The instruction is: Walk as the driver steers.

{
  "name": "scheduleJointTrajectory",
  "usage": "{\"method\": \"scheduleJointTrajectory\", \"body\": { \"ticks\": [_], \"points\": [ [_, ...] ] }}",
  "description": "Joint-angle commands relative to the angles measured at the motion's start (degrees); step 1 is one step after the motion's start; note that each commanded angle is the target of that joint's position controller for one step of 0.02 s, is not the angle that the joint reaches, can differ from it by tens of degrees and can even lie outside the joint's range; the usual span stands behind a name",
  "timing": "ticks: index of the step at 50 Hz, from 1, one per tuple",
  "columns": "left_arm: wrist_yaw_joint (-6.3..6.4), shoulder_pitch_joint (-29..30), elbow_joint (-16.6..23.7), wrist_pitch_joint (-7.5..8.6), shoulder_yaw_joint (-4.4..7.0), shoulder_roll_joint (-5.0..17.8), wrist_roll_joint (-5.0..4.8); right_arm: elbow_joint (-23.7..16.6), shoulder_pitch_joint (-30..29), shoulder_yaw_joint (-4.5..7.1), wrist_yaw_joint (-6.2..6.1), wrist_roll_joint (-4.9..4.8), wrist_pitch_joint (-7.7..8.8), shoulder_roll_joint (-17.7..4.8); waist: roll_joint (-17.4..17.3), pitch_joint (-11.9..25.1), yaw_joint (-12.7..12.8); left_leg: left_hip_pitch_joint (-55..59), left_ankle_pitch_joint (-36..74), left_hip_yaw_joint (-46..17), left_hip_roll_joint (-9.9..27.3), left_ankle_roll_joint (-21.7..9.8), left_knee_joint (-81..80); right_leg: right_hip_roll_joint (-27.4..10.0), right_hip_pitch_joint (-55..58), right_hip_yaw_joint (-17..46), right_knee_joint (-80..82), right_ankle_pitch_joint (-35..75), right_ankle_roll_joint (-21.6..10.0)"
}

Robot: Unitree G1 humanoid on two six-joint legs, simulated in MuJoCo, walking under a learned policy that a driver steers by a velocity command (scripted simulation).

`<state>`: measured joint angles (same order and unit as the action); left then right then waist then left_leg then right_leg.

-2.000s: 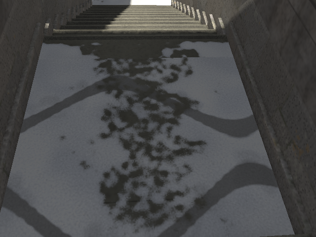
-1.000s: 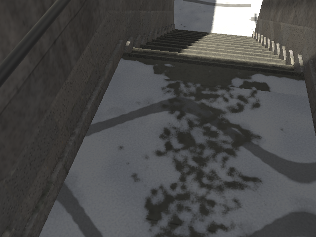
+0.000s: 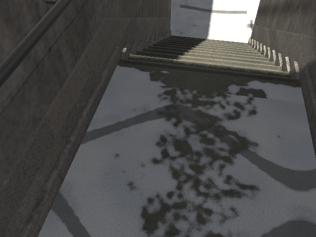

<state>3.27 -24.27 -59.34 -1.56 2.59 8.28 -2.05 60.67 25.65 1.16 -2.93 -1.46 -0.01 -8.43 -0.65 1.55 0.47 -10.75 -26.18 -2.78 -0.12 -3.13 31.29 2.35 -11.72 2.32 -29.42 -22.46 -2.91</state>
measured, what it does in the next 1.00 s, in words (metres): goes down, turning right: right foot 0.15 m lower, then left foot 0.15 m lower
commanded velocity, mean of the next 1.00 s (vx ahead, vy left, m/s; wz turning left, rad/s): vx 0.44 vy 0.00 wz -0.30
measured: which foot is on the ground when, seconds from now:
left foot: down 0.00-0.50, up 0.52-0.92, down 0.94-1.00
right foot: down 0.00-0.12, up 0.14-0.50, down 0.52-0.96, up 0.98-1.00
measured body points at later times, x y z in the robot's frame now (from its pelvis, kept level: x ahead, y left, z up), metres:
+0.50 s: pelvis +0.21 +0.00 -0.10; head +0.22 +0.00 +0.35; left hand +0.38 +0.22 -0.21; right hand +0.06 -0.22 -0.23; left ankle -0.03 +0.12 -0.71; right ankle +0.28 -0.10 -0.81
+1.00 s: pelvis +0.52 +0.01 -0.30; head +0.54 +0.01 +0.15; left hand +0.56 +0.27 -0.45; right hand +0.66 -0.27 -0.38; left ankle +0.63 +0.09 -1.04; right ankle +0.27 -0.09 -0.82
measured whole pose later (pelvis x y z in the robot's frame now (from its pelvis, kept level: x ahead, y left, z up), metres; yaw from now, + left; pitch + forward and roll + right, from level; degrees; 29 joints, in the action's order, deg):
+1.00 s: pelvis +0.52 +0.01 -0.30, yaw -21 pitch +3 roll -2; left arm 2.3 -26.8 -55.2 3.0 3.0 13.1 -2.4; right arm 41.8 4.0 2.7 2.7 -0.2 7.5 -11.7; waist -0.9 2.1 4.7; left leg -21.3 -10.0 -5.3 -0.1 0.7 24.8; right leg 9.4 -17.6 13.2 -90.0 -49.4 -3.2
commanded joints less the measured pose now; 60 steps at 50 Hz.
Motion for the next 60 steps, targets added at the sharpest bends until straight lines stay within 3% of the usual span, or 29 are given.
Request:
{"method": "scheduleJointTrajectory", "body": {
  "ticks": [1,5,7,8,11,16,19,21,24,25,26,27,28,30,31,33,35,38,40,44,47,48,49,50,51,52,55,58,60],
  "points": [
    [-0.09,-5.9,1.5,1.40,2.26,9.0,-0.35,-2.4,0.5,0.29,0.92,0.02,2.78,-1.6,8.0,-10.2,1.5,-13.3,-1.9,5.0,-1.7,-1.9,3.8,-11.9,-2.4,18.2,13.9,-22.7,-10.2],
    [-0.34,1.9,5.1,2.58,2.24,8.8,-0.95,-0.4,7.4,0.77,1.75,-0.38,4.66,-2.3,3.9,-10.6,-3.2,-1.4,-1.2,2.2,-0.6,-3.8,-1.5,-7.9,-14.3,13.1,4.2,-15.0,-8.2],
    [-0.90,6.5,8.0,4.71,1.05,4.3,-0.67,3.0,20.7,3.29,1.93,-0.64,5.57,-10.8,-15.3,-7.8,-6.9,12.9,8.6,-23.1,13.7,-11.3,-11.7,2.4,-31.5,-2.2,-25.7,-6.6,-1.5],
    [-1.47,9.5,9.6,6.12,1.12,6.1,0.15,2.8,20.9,3.17,2.24,-0.09,6.02,-11.0,-12.5,-9.6,-6.8,15.3,14.3,-31.8,20.0,-14.7,-13.0,-0.8,-41.6,0.8,-32.7,-11.5,-1.5],
    [-2.47,9.0,9.0,7.09,1.16,6.8,0.71,1.0,15.0,2.40,2.64,0.47,5.94,-8.8,-1.1,-8.9,-3.8,15.8,29.1,-23.8,18.8,-11.5,-7.2,-6.6,-46.7,2.6,-36.8,0.8,-2.4],
    [-4.62,15.5,11.4,6.51,0.53,5.5,1.39,1.6,15.0,-0.14,0.45,1.03,6.41,-4.6,-5.0,-7.7,-4.0,10.1,31.2,-9.8,11.8,-4.9,-4.3,-6.7,-42.2,3.2,-22.7,30.2,-2.4],
    [-6.56,21.4,15.7,5.95,-0.19,3.1,2.32,0.0,6.7,-0.01,-0.99,1.37,6.59,-8.6,-5.6,-7.1,-4.0,-21.1,11.6,3.5,3.1,-2.3,-4.9,0.3,-5.1,-5.3,-3.6,56.2,0.2],
    [-6.30,10.1,12.1,3.92,0.98,5.7,1.09,-0.1,2.8,0.27,-0.51,1.96,6.57,-9.4,-7.0,-4.4,0.6,-23.5,13.4,4.5,5.3,-3.0,2.8,-0.5,4.3,-2.3,-14.1,56.3,0.5],
    [-5.07,-4.2,6.9,2.50,2.84,10.3,2.05,-0.9,-1.5,0.65,2.22,0.93,6.24,-10.2,-4.2,0.1,8.1,-12.8,41.4,5.3,6.5,-1.3,32.0,2.5,10.6,-8.7,-13.1,37.2,-2.3],
    [-5.09,-12.2,4.8,2.56,3.15,10.2,1.88,-1.1,-4.3,0.70,2.75,0.40,6.15,-9.8,2.1,-2.0,14.4,-15.2,45.0,6.9,4.6,0.2,52.5,1.6,15.9,-11.5,3.0,38.8,-4.2],
    [-5.55,-19.1,1.9,3.38,2.34,8.4,2.60,-2.0,-6.7,0.61,2.39,0.29,6.61,-7.5,15.7,-5.6,18.4,-24.4,6.2,8.3,-2.4,2.3,85.8,-6.5,20.5,-0.9,19.5,48.5,-10.2],
    [-5.49,-15.9,1.4,4.89,0.35,8.4,3.18,-5.4,0.9,-1.13,3.36,1.53,8.11,-0.9,24.9,-2.3,6.5,-47.2,-18.8,1.9,-1.4,0.7,92.1,-12.2,33.8,9.5,-7.2,83.3,-11.6],
    [-5.18,-13.7,3.7,5.32,-0.08,8.0,3.16,-8.5,2.0,-0.49,4.15,1.13,9.71,-4.1,20.7,3.1,4.0,-51.6,-14.3,-2.8,0.0,0.7,83.8,-16.3,36.6,17.0,-8.4,87.2,-16.6],
    [-5.30,-3.9,7.2,5.49,1.69,12.5,1.47,-12.5,-3.2,1.03,3.40,1.36,10.34,-7.9,-5.7,3.7,-0.4,-52.8,-3.1,-3.5,3.2,1.7,72.8,-18.8,23.2,26.4,-2.3,51.8,-19.8],
    [-4.45,-0.3,7.8,5.69,2.71,17.0,1.91,-14.3,-3.7,0.99,3.00,-0.18,9.68,-6.6,-2.3,5.1,-2.9,-53.5,-1.2,-7.0,5.0,3.1,70.2,-25.8,16.9,41.0,2.0,33.8,-23.9],
    [-3.04,11.3,12.2,7.00,0.27,11.7,1.81,-17.8,-14.2,2.33,1.42,-0.76,6.52,-11.0,-8.8,-8.6,-6.4,-43.8,10.9,-8.7,8.8,6.4,43.4,-20.6,-12.5,35.2,10.1,26.0,-19.4],
    [-1.36,7.6,10.8,6.66,1.47,14.0,2.72,-15.3,-10.6,1.56,0.65,4.14,5.55,-6.6,-1.3,-2.6,-5.3,-23.3,27.9,-3.1,5.4,7.6,36.6,-10.5,-21.3,22.7,5.2,38.2,-15.8],
    [1.12,-1.0,7.8,7.88,-0.07,7.7,-1.44,-21.6,-24.5,1.61,2.97,3.53,7.68,-7.7,0.4,-6.8,0.7,-18.8,58.8,-2.6,2.4,3.9,4.5,0.2,-21.9,12.8,-0.7,9.4,-9.7],
    [0.44,-2.7,7.0,6.79,0.62,9.5,-0.54,-25.3,-29.4,1.04,3.76,2.26,6.81,-4.1,3.0,-4.4,4.1,-8.9,59.2,-2.2,-0.5,5.3,-1.8,0.0,-21.4,15.6,-2.8,2.4,-8.5],
    [1.55,-4.0,8.0,4.16,1.11,7.7,-0.28,-26.8,-27.8,2.24,4.94,0.30,6.64,-7.5,5.2,-4.7,5.3,-16.2,54.0,-9.5,4.5,4.4,-16.0,-1.5,0.7,22.3,-18.2,1.7,-7.3],
    [0.59,-4.8,6.3,3.17,1.22,8.3,1.08,-19.3,-8.3,4.66,5.03,1.11,7.33,-11.1,1.7,1.6,-2.8,7.0,51.0,-3.9,5.7,2.7,-14.7,2.1,-2.2,17.5,-41.5,5.5,-4.5],
    [-1.60,-9.2,4.1,4.21,0.17,3.2,1.52,-13.7,6.1,4.81,5.41,2.29,7.30,-12.8,-6.8,8.7,-5.9,32.1,63.5,-7.7,11.7,0.7,2.7,6.4,-23.3,15.4,-62.0,-18.4,-2.4],
    [-2.69,-17.8,3.2,5.45,-0.70,1.4,-1.10,-11.1,10.4,4.82,5.98,1.54,7.16,-13.3,-18.4,13.5,-4.2,44.4,62.1,-15.0,16.7,-3.1,10.9,8.5,-41.1,14.6,-81.7,-29.1,-0.5],
    [-2.56,-17.3,4.3,6.65,-1.04,3.7,-1.68,-10.9,11.1,5.43,6.05,0.39,5.95,-15.1,-21.4,15.9,-4.4,42.1,50.5,-23.7,21.5,-7.3,5.8,5.3,-48.9,12.4,-89.8,-24.6,0.3],
    [-1.92,-10.8,9.4,7.14,-1.06,6.4,-3.18,-9.1,8.5,6.84,5.60,-0.62,5.28,-20.2,-21.9,15.2,-2.9,37.8,12.0,-38.7,27.2,-14.2,-7.7,2.7,-55.4,6.9,-90.2,-15.8,0.5],
    [-0.99,0.3,9.8,6.52,0.26,10.8,-2.16,-12.4,2.1,4.52,4.98,2.07,5.45,-11.1,0.2,7.3,-3.8,23.7,-2.4,-36.8,24.1,-13.8,-15.3,-2.0,-53.3,5.6,-79.1,-4.2,-0.7],
    [-1.03,6.3,11.6,5.57,0.54,9.2,1.08,-12.9,-10.3,1.23,4.71,2.85,7.99,-4.9,-0.8,-3.3,3.0,-4.6,14.0,-24.7,16.4,-9.3,-14.2,-7.5,-40.6,10.3,-56.4,9.5,-1.9],
    [-1.33,13.6,14.9,6.91,0.28,5.8,3.08,-10.3,-5.1,1.56,2.84,2.75,7.37,-8.7,-6.7,-4.0,0.3,-11.4,35.4,-11.1,8.8,-7.9,-17.9,-7.0,-28.7,1.6,-29.8,23.0,2.5],
    [-2.08,16.7,16.5,6.82,-0.45,3.9,2.22,-9.0,-1.0,1.78,2.09,1.54,6.85,-10.1,-6.9,-1.9,-1.1,-6.3,40.9,-9.5,9.1,-7.3,-17.5,-6.0,-25.3,1.0,-17.8,28.0,3.1]
  ]
}}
